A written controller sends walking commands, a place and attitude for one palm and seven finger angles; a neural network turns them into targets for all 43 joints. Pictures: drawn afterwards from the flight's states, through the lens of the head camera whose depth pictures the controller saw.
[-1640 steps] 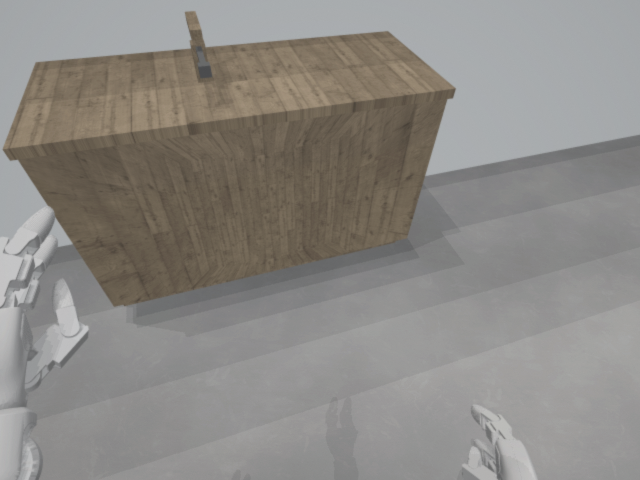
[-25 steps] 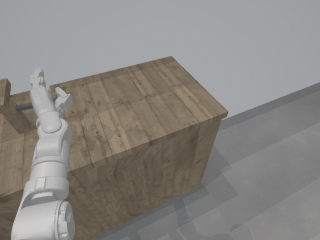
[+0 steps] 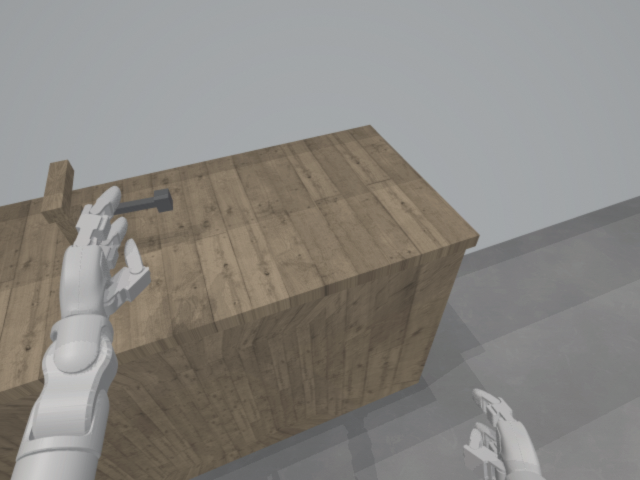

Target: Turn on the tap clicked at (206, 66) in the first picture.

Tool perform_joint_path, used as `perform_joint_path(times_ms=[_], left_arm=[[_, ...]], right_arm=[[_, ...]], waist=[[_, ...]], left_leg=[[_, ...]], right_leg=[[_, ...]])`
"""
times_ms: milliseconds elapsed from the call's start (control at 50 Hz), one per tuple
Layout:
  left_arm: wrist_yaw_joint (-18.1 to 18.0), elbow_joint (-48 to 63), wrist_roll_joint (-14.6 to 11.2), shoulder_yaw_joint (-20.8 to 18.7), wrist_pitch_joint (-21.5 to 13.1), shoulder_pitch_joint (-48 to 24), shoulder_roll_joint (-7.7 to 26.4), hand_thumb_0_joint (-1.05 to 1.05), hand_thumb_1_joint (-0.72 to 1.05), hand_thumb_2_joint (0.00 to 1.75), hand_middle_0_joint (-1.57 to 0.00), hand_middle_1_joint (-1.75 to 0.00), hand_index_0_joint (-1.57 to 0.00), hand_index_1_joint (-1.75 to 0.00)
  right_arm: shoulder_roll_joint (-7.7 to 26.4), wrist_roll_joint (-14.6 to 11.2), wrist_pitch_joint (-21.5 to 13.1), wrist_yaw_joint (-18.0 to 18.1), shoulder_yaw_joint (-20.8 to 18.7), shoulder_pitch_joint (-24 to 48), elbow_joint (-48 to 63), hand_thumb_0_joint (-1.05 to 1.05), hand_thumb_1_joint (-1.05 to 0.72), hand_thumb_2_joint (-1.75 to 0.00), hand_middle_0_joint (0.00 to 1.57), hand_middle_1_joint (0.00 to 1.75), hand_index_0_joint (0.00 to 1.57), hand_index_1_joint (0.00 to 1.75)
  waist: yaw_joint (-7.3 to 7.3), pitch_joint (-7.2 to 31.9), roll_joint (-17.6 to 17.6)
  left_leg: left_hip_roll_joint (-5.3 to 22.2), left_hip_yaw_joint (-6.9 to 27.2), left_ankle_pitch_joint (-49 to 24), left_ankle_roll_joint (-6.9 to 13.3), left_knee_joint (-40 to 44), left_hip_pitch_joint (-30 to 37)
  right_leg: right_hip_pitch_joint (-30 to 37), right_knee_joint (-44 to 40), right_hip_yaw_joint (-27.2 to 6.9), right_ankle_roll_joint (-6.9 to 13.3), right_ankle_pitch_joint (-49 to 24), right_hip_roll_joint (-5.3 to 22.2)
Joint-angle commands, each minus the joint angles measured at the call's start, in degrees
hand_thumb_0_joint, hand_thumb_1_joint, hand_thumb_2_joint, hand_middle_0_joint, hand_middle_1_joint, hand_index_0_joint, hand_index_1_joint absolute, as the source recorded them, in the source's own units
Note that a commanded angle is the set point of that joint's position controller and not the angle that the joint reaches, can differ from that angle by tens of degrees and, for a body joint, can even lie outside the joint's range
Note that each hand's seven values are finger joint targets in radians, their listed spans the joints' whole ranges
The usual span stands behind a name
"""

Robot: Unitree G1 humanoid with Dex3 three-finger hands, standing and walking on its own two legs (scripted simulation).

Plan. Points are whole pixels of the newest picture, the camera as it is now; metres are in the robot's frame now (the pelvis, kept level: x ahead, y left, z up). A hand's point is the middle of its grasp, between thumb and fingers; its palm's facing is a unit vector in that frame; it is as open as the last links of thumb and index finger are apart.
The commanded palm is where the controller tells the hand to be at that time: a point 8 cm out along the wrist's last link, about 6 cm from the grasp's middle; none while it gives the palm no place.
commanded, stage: draw the hand back beside the body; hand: left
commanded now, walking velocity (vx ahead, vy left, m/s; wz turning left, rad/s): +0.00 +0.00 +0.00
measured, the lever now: (163, 200) +0.53 +0.33 +0.05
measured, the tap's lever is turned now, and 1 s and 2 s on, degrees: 85 85 85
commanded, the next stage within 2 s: step back with the hand held close in 0.78 s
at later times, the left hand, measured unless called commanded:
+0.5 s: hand (104, 332) +0.21 +0.24 +0.15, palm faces +0.38 -0.86 -0.34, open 7.4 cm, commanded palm +0.17 +0.27 +0.17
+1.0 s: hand (88, 335) +0.20 +0.24 +0.16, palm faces +0.41 -0.83 -0.37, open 7.4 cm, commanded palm +0.15 +0.28 +0.17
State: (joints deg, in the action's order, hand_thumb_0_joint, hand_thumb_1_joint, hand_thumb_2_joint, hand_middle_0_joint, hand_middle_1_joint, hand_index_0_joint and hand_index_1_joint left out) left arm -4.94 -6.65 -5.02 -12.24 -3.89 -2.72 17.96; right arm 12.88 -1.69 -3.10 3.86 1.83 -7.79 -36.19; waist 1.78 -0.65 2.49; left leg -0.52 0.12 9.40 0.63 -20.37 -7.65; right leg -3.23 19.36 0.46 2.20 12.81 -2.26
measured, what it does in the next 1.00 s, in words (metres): stands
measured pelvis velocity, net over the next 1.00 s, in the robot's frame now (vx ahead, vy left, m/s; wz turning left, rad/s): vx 0.00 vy -0.01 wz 0.02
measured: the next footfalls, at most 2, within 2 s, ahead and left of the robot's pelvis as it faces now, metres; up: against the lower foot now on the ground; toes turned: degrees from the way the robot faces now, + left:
none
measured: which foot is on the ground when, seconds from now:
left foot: down 0.00-1.00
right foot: down 0.00-1.00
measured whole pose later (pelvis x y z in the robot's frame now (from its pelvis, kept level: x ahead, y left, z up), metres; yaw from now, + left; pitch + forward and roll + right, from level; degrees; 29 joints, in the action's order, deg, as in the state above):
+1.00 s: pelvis +0.00 -0.01 +0.00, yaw +1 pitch -4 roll -1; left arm -5.4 21.2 -4.2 -16.9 -5.7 22.3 19.8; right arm 12.7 0.2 -3.5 4.0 1.5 -9.2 -35.9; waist 2.7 -1.4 3.7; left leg 0.5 1.9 11.0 0.1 -23.9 -9.4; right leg -2.5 18.6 2.1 2.6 12.6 -3.5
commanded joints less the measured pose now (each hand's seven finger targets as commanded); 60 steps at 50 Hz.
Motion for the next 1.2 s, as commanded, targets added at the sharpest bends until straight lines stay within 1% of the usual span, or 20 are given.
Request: perform_joint_path(times_ms=[0, 40, 120, 180, 260, 300, 380, 480, 540, 600, 760, 860, 880, 900, 920, 960, 1040, 1100, 1160, 1180], left_arm=[[-0.9, 20.1, -0.6, -11.1, -4.0, -9.5, 16.4, 0.0, 0.9, 0.9, -0.19, -0.26, -0.19, -0.26], [-0.6, 22.2, -0.5, -9.1, -3.6, -8.5, 14.2, 0.0, 0.9, 0.9, -0.19, -0.26, -0.19, -0.26], [-0.4, 26.7, -0.3, -6.1, -3.2, -4.1, 10.9, 0.0, 0.9, 0.9, -0.19, -0.28, -0.19, -0.28], [-0.2, 28.2, -0.1, -4.7, -2.8, 1.6, 9.1, 0.0, 0.9, 0.9, -0.19, -0.29, -0.19, -0.29], [-0.5, 30.9, -0.2, -6.4, -2.9, 6.4, 10.2, 0.0, 0.9, 0.9, -0.2, -0.3, -0.2, -0.3], [-0.7, 34.0, 0.0, -7.8, -3.3, 8.3, 11.3, 0.0, 0.9, 0.9, -0.2, -0.3, -0.2, -0.3], [-0.8, 37.7, 0.1, -10.9, -3.6, 15.0, 13.2, 0.0, 0.9, 0.9, -0.2, -0.3, -0.2, -0.3], [-0.9, 42.4, 0.1, -10.2, -4.0, 23.1, 11.4, 0.0, 0.9, 0.9, -0.2, -0.3, -0.2, -0.3], [-1.1, 40.2, 0.3, -8.1, -3.7, 20.1, 9.6, 0.0, 0.9, 0.9, -0.2, -0.3, -0.2, -0.3], [-1.3, 37.9, 0.1, -8.2, -3.8, 17.8, 9.5, 0.0, 0.9, 0.9, -0.2, -0.3, -0.2, -0.3], [-1.6, 40.4, 0.3, -8.5, -4.6, 18.7, 10.2, 0.0, 0.9, 0.9, -0.2, -0.3, -0.2, -0.3], [-1.5, 39.5, 0.2, -8.8, -4.3, 18.3, 10.5, 0.0, 0.9, 0.9, -0.2, -0.3, -0.2, -0.3], [-1.7, 40.3, 0.3, -10.4, -4.5, 15.5, 12.5, 0.0, 0.9, 0.9, -0.2, -0.3, -0.2, -0.3], [-2.3, 43.3, 0.4, -16.5, -5.8, 12.5, 17.9, 0.0, 0.9, 0.9, -0.2, -0.3, -0.2, -0.3], [-1.8, 38.7, 0.7, -13.7, -5.8, 17.0, 14.2, 0.0, 0.9, 0.9, -0.2, -0.3, -0.2, -0.3], [-1.4, 37.3, 0.9, -12.0, -5.3, 21.5, 12.0, 0.0, 0.9, 0.9, -0.2, -0.3, -0.2, -0.3], [-1.5, 42.3, 1.1, -10.6, -5.3, 25.7, 10.8, 0.0, 0.9, 0.9, -0.2, -0.3, -0.2, -0.3], [-1.9, 44.6, 0.9, -11.6, -5.0, 27.9, 12.1, 0.0, 0.9, 0.9, -0.2, -0.3, -0.2, -0.3], [-2.5, 45.8, 0.9, -13.0, -5.3, 27.1, 13.8, 0.0, 0.9, 0.9, -0.2, -0.3, -0.2, -0.3], [-2.7, 46.7, 1.0, -14.6, -5.6, 26.5, 15.7, 0.0, 0.9, 0.9, -0.2, -0.3, -0.2, -0.3]], right_arm=[[6.3, 0.7, -2.0, 0.8, -2.3, 5.2, 8.5, 0.0, -0.9, -0.9, 0.2, 0.3, 0.2, 0.3], [6.0, 0.9, -2.1, 0.7, -2.1, 5.8, 8.9, 0.0, -0.9, -0.9, 0.2, 0.3, 0.2, 0.3], [6.2, 1.1, -2.8, 0.4, -2.3, 5.6, 9.3, 0.0, -0.9, -0.9, 0.2, 0.3, 0.2, 0.3], [6.5, 1.3, -3.3, 0.1, -2.6, 5.7, 9.3, 0.0, -0.9, -0.9, 0.2, 0.3, 0.2, 0.3], [6.6, 1.5, -3.3, 0.3, -2.9, 5.9, 8.9, 0.0, -0.9, -0.9, 0.2, 0.3, 0.2, 0.3], [6.1, 1.6, -3.3, 0.2, -2.8, 6.0, 8.9, 0.0, -0.9, -0.9, 0.2, 0.3, 0.2, 0.3], [5.9, 2.0, -3.6, 0.2, -2.9, 6.5, 9.0, 0.0, -0.9, -0.9, 0.2, 0.3, 0.2, 0.3], [5.4, 2.1, -4.3, 0.0, -3.0, 6.5, 9.6, 0.0, -0.9, -0.9, 0.2, 0.3, 0.2, 0.3], [5.5, 2.0, -4.5, 0.4, -3.0, 6.4, 8.9, 0.0, -0.9, -0.9, 0.2, 0.3, 0.2, 0.3], [5.6, 1.9, -4.8, 1.1, -3.2, 6.3, 8.5, 0.0, -0.9, -0.9, 0.2, 0.3, 0.2, 0.3], [5.3, 2.2, -5.7, 1.1, -2.8, 6.7, 8.6, 0.0, -0.9, -0.9, 0.2, 0.3, 0.2, 0.3], [5.3, 2.2, -5.9, 1.0, -2.7, 7.0, 8.5, 0.0, -0.9, -0.9, 0.2, 0.3, 0.2, 0.3], [5.5, 2.2, -5.9, 1.1, -2.7, 7.1, 8.2, 0.0, -0.9, -0.9, 0.2, 0.3, 0.2, 0.3], [6.0, 1.8, -4.4, 1.1, -2.3, 7.7, 10.8, 0.0, -0.9, -0.9, 0.2, 0.3, 0.2, 0.3], [5.4, 2.1, -3.4, 1.0, -2.2, 7.0, 9.2, 0.0, -0.9, -0.9, 0.2, 0.3, 0.2, 0.3], [5.3, 1.9, -2.1, 0.6, -2.7, 5.9, 10.5, 0.0, -0.9, -0.9, 0.2, 0.3, 0.2, 0.3], [6.2, 1.6, -0.3, 0.7, -3.6, 4.4, 12.3, 0.0, -0.9, -0.9, 0.2, 0.3, 0.2, 0.3], [6.2, 1.4, 0.3, 1.0, -3.7, 4.5, 13.3, 0.0, -0.9, -0.9, 0.2, 0.3, 0.2, 0.3], [6.5, 1.1, 0.8, 1.3, -4.1, 4.3, 13.7, 0.0, -0.9, -0.9, 0.2, 0.3, 0.2, 0.3], [6.8, 1.3, 0.8, 1.5, -4.2, 4.5, 13.7, 0.0, -0.9, -0.9, 0.2, 0.3, 0.2, 0.3]], waist=[[1.23, 9.7, 2.7], [0.89, 7.3, 3.4], [0.54, 7.8, 3.7], [0.65, 7.4, 0.8], [1.02, 6.5, -3.8], [1.43, 7.1, -0.1], [2.23, 6.2, 0.8], [2.18, 5.3, 2.1], [1.01, 1.0, 0.3], [0.68, 0.9, -2.6], [1.78, 4.6, 1.1], [1.64, 0.9, -0.3], [1.57, 1.8, 1.3], [0.8, -2.4, -0.9], [0.29, -0.6, -3.5], [0.27, 2.8, -4.6], [-0.27, 11.5, 2.6], [-0.32, 12.6, 0.5], [-0.59, 11.1, -2.2], [-0.52, 11.1, -0.8]], left_leg=[[-0.1, 0.1, -9.8, 0.8, 2.2, 7.4], [0.0, 0.0, -9.3, 0.7, 2.3, 7.5], [0.4, 0.2, -11.3, 0.7, 2.1, 9.8], [0.5, 0.3, -12.5, 0.9, 2.1, 10.5], [0.3, 0.2, -11.3, 1.4, 2.0, 9.3], [0.1, 0.2, -11.8, 1.2, 1.9, 9.4], [-0.1, 0.0, -12.4, 1.1, 1.1, 8.2], [0.1, -0.3, -12.3, 1.0, 0.2, 7.8], [0.2, -0.4, -7.5, 1.1, 0.6, 6.7], [0.1, -0.4, -5.4, 1.6, 0.5, 7.1], [-0.3, 0.0, -7.3, 1.4, 0.6, 8.0], [-0.1, 0.1, -5.8, 1.2, 1.2, 6.4], [-0.3, 0.0, -5.9, 1.3, 1.2, 7.1], [1.0, 2.3, -5.0, 1.9, -2.5, 2.2], [1.3, 3.0, -6.0, 1.8, -4.3, 1.8], [1.4, 2.5, -8.5, 1.6, -5.6, 2.6], [2.3, 1.9, -19.6, 1.4, -5.6, 5.6], [3.1, 2.8, -23.3, 1.4, -5.0, 5.8], [3.3, 3.4, -20.0, 1.2, -4.4, 3.7], [3.4, 3.7, -19.0, 1.2, -3.8, 3.3]], right_leg=[[0.6, -3.6, -0.4, -0.5, -13.1, 0.5], [-0.8, -4.4, -0.4, -0.5, -12.4, 0.3], [-1.3, -4.4, -0.4, -0.5, -12.9, 0.2], [-1.6, -4.5, -0.2, -0.6, -13.6, 0.0], [-1.3, -4.6, -0.1, -1.0, -13.3, 0.3], [-0.5, -4.2, -0.2, -0.9, -13.3, 0.7], [-0.1, -4.6, -0.2, -0.8, -14.6, 0.9], [-1.1, -4.4, -0.1, -1.0, -14.5, 1.1], [-4.2, -5.4, -0.1, -1.3, -9.6, 0.9], [-5.0, -5.7, -0.3, -1.6, -7.1, 1.0], [-2.1, -5.0, -0.7, -1.2, -9.3, 1.3], [-3.4, -5.7, -0.4, -1.2, -7.4, 1.0], [-3.4, -6.1, -0.7, -1.1, -7.4, 1.2], [-9.8, -7.5, -3.9, -2.3, -11.3, 3.8], [-9.5, -6.4, -3.7, -2.1, -14.9, 5.3], [-8.9, -5.2, -4.0, -2.9, -19.3, 6.2], [-6.2, -0.5, -2.1, -3.2, -23.9, 5.5], [-7.3, 0.7, -1.1, -3.3, -21.5, 4.5], [-9.2, 0.4, -1.2, -3.2, -17.2, 4.0], [-9.5, 0.7, -1.3, -2.9, -15.6, 4.0]])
